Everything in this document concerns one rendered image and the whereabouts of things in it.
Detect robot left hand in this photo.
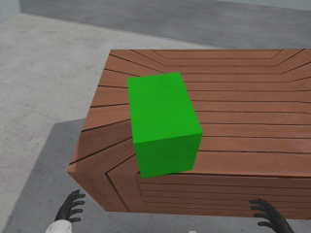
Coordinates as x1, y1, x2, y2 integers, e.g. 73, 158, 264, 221
54, 189, 86, 223

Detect carton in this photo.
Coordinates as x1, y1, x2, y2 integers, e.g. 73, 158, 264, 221
127, 72, 203, 179

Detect robot right hand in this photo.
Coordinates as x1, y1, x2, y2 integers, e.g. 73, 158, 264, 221
249, 198, 294, 233

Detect pedestal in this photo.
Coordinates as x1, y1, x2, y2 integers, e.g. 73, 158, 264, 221
67, 49, 311, 220

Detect left robot forearm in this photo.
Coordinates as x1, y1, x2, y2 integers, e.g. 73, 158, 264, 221
46, 219, 73, 233

